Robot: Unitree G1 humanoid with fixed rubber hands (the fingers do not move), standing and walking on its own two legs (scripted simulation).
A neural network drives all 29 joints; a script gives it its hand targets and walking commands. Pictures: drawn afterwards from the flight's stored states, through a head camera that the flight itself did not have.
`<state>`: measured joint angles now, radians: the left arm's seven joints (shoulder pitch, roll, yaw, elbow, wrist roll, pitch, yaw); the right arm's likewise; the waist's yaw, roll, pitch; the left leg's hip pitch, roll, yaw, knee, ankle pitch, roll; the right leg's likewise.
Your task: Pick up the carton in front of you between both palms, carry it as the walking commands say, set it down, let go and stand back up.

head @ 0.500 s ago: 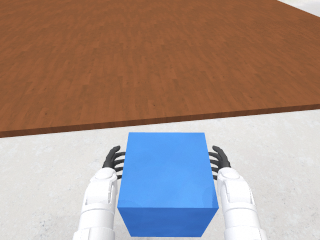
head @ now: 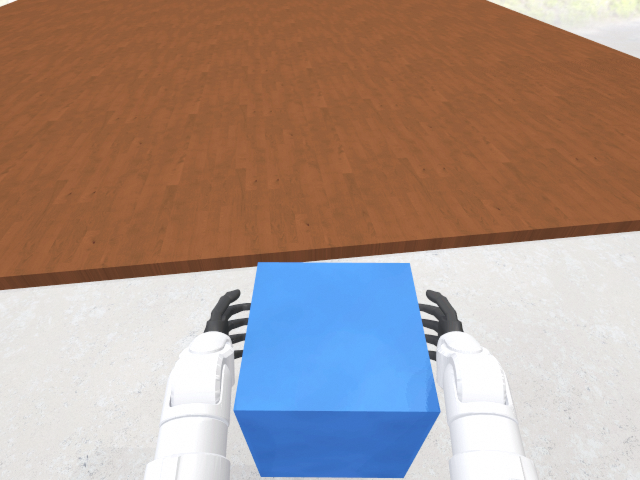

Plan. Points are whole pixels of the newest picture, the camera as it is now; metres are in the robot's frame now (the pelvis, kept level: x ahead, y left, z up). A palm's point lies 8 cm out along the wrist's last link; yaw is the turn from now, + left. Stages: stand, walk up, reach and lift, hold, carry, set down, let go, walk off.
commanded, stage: hold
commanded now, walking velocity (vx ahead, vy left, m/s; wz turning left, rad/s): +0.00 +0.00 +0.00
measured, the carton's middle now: (332, 373) +0.29 +0.00 -0.03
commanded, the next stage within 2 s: carry in 0.30 s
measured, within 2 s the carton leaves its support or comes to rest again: neither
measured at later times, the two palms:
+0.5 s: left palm (217, 319) +0.31 +0.15 +0.07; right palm (446, 322) +0.31 -0.15 +0.06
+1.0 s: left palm (229, 232) +0.48 +0.17 +0.07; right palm (412, 240) +0.47 -0.13 +0.07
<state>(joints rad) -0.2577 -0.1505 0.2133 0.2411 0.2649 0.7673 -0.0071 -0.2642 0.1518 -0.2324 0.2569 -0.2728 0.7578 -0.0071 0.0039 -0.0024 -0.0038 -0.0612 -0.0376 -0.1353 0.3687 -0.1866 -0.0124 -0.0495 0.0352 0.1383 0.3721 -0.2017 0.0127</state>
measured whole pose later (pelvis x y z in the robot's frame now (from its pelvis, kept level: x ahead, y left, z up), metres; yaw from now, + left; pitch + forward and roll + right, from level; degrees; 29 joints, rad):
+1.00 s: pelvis +0.25 +0.03 -0.01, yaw -5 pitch +6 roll +0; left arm 0.06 -0.13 0.07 -0.50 -0.01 1.17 0.18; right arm 0.03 0.13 -0.05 -0.43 0.01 1.14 -0.17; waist 0.01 -0.01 -0.17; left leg -0.29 0.01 0.21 0.53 -0.34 0.07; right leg -0.34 -0.06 -0.07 0.94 -0.50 0.01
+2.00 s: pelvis +0.88 +0.03 -0.01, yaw -2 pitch +5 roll +0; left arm -0.37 -0.12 0.22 -0.32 -0.03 1.11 0.24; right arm -0.35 0.13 -0.20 -0.32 0.04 1.10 -0.23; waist -0.06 -0.03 -0.02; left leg -0.30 0.04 0.22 0.48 -0.27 0.06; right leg -0.63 -0.08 -0.06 1.09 -0.32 -0.05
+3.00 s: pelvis +1.60 +0.02 +0.06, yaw -3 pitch +5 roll -2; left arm -0.60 -0.13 0.33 -0.21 0.07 1.08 0.23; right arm -0.63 0.10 -0.27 -0.15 0.05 1.08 -0.24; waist -0.10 0.01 0.01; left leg -0.16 -0.06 0.07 0.44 -0.38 0.11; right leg -0.75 -0.02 -0.06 0.79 -0.09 -0.06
